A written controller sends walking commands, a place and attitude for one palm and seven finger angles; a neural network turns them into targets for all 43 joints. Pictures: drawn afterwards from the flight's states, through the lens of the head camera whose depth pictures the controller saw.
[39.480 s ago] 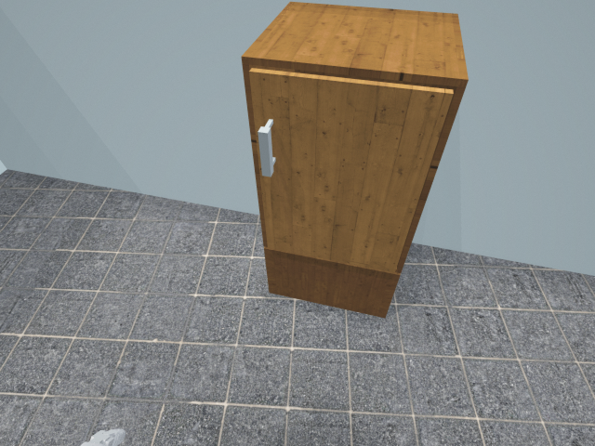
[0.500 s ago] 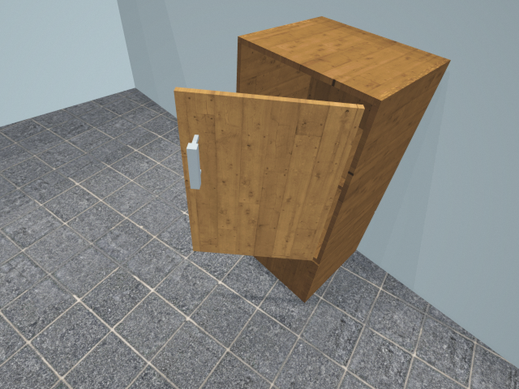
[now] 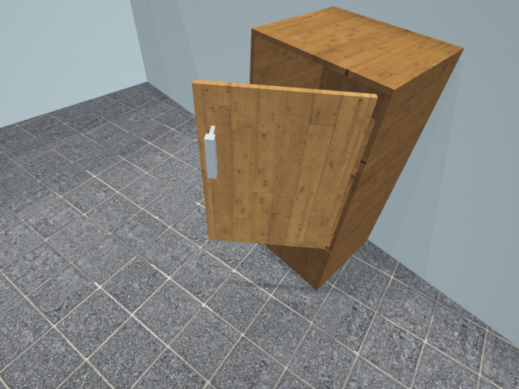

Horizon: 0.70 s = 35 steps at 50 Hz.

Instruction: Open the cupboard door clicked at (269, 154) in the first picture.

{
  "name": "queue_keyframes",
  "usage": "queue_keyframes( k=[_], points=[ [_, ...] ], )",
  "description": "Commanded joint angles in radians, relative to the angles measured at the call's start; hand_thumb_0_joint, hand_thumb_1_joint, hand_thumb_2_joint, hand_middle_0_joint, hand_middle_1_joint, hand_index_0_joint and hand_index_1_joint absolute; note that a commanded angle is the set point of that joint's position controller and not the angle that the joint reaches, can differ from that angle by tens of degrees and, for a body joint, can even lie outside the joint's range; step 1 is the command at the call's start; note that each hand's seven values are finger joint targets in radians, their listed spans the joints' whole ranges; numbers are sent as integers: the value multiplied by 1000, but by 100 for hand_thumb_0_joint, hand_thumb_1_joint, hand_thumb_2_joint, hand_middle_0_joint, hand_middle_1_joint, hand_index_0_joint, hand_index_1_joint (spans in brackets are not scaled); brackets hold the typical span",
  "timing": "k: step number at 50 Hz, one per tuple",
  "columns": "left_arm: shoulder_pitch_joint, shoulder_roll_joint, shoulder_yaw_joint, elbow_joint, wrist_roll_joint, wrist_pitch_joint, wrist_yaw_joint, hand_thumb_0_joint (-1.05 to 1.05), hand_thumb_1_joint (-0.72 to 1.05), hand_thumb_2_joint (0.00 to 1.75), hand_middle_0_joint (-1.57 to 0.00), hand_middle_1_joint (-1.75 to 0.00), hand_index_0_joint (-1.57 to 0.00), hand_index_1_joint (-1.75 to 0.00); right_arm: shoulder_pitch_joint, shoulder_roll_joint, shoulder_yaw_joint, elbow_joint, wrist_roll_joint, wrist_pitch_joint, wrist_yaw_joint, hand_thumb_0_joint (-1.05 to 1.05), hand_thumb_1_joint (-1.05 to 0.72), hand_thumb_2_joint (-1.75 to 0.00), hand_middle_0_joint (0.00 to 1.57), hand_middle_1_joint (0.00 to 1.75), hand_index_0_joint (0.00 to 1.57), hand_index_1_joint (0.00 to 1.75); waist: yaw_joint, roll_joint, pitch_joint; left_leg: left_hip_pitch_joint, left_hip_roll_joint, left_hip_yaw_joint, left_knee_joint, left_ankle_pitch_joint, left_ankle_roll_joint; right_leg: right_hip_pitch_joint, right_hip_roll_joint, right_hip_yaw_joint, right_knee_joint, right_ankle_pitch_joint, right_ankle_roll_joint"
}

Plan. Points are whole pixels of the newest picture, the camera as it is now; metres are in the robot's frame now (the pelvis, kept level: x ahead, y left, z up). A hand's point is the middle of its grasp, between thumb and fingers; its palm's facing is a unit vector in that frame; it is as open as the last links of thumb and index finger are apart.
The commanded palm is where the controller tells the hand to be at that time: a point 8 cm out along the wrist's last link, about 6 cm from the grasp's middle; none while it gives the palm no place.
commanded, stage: come to a stop and stand still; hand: left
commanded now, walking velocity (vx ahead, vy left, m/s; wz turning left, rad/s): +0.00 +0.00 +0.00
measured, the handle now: (212, 152) +0.66 +0.17 -0.03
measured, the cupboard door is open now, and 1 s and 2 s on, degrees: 43 43 43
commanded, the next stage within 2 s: look again from close up in 1.72 s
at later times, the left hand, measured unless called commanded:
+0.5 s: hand out of the picture -0.05 +0.15 -0.19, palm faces +0.05 -0.99 -0.10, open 7.4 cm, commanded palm none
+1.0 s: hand out of the picture -0.06 +0.20 -0.19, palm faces +0.07 -0.99 -0.15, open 7.4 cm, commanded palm none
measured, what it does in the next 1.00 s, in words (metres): steps on the spot: left foot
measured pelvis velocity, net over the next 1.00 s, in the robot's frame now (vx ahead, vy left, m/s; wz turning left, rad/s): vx -0.09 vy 0.03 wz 0.00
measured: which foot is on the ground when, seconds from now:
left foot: down 0.00-0.68, up 0.70-0.82, down 0.84-1.00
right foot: down 0.00-0.86, up 0.88-1.00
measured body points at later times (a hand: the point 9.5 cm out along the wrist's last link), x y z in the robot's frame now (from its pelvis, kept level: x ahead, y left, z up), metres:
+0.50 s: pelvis -0.03 +0.00 +0.00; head -0.04 +0.03 +0.45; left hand -0.05 +0.20 -0.17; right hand -0.03 -0.22 -0.15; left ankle +0.09 +0.06 -0.73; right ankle +0.03 -0.15 -0.73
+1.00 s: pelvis -0.09 +0.03 +0.00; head -0.11 +0.06 +0.45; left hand -0.07 +0.26 -0.17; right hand -0.09 -0.18 -0.15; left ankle -0.06 +0.11 -0.74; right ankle -0.05 -0.11 -0.70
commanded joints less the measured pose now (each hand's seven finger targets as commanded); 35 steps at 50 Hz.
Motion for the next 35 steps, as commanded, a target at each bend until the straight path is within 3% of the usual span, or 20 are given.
queue_keyframes(
  k=[1,5,10,16,20,23,26,28,30,31,32,33,34,35],
  points=[
    [63,66,5,-30,-6,-13,5,0,90,90,-20,-30,-20,-30,49,-109,-16,-32,2,-14,2,0,-90,-90,20,30,20,30,-23,-25,95,-4,141,-176,-150,-360,-24,-120,-48,98,-137,-259,-48],
    [92,63,8,-18,-4,-6,5,0,90,90,-20,-30,-20,-30,53,-113,-16,-23,-2,-9,2,0,-90,-90,20,30,20,30,-13,10,118,-62,141,-188,-174,-431,-23,-111,-28,91,-113,-280,-44],
    [101,57,10,-16,-8,-10,2,0,90,90,-20,-30,-20,-30,63,-94,-14,-13,-1,-12,-2,0,-90,-90,20,30,20,30,-9,2,72,-43,125,-158,-135,-374,-29,-90,-36,100,-109,-257,-50],
    [77,61,16,-26,-9,-5,4,0,90,90,-20,-30,-20,-30,87,-71,-13,-6,-3,-4,-2,0,-90,-90,20,30,20,30,-21,-36,101,-30,104,-139,-68,-354,-36,-175,-47,123,-141,-363,-59],
    [84,48,23,-30,-7,4,2,0,90,90,-20,-30,-20,-30,91,-77,-18,-9,-8,-2,-5,0,-90,-90,20,30,20,30,-14,13,102,-84,113,-162,-112,-434,-34,-148,-17,93,-90,-349,-53],
    [114,35,28,-25,-4,9,1,0,90,90,-20,-30,-20,-30,69,-89,-24,-16,-9,-4,-7,0,-90,-90,20,30,20,30,3,68,72,-132,133,-193,-175,-493,-27,-66,15,45,-13,-266,-47],
    [185,13,34,-10,1,19,-1,0,90,90,-20,-30,-20,-30,14,-111,-33,-32,-6,-3,-8,0,-90,-90,20,30,20,30,42,138,57,-264,180,-225,-259,-565,-5,81,48,-19,147,-172,-42],
    [240,-1,37,2,4,25,-2,0,90,90,-20,-30,-20,-30,-28,-123,-38,-49,-7,-1,-6,0,-90,-90,20,30,20,30,67,130,54,-327,191,-212,-270,-575,4,147,54,-36,196,-157,-43],
    [280,-7,40,7,5,27,1,0,90,90,-20,-30,-20,-30,-51,-123,-42,-62,-9,5,-3,0,-90,-90,20,30,20,30,76,89,57,-318,165,-176,-227,-571,-7,146,50,-24,137,-183,-52],
    [278,5,40,4,7,25,3,0,90,90,-20,-30,-20,-30,-47,-109,-42,-65,-7,9,-1,0,-90,-90,20,30,20,30,71,34,71,-299,126,-146,-176,-564,-23,96,31,24,64,-243,-64],
    [256,27,41,-11,9,23,7,0,90,90,-20,-30,-20,-30,-40,-86,-40,-75,-4,19,1,0,-90,-90,20,30,20,30,57,-80,104,-258,62,-103,-63,-539,-47,-28,-25,137,-86,-414,-86],
    [178,63,46,-35,8,21,11,0,90,90,-20,-30,-20,-30,-9,-49,-40,-75,-3,38,2,0,-90,-90,20,30,20,30,13,-232,138,-135,-2,-42,209,-376,-75,-269,-154,316,-296,-669,-132],
    [17,100,51,-84,5,20,19,0,90,90,-20,-30,-20,-30,57,-41,-55,-56,-5,53,3,0,-90,-90,20,30,20,30,-51,-324,130,49,-10,-12,526,-253,-80,-510,-277,429,-441,-767,-172],
    [-154,108,57,-135,4,13,27,0,90,90,-20,-30,-20,-30,129,-65,-66,-34,-7,53,7,0,-90,-90,20,30,20,30,-118,-281,112,124,5,-63,717,-231,-67,-605,-267,392,-417,-605,-169]
  ],
)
